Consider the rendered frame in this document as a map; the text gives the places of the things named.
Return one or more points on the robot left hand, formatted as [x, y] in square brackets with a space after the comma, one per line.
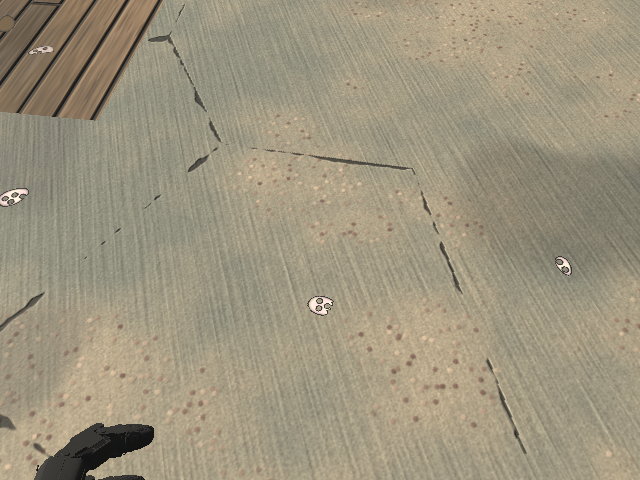
[91, 448]

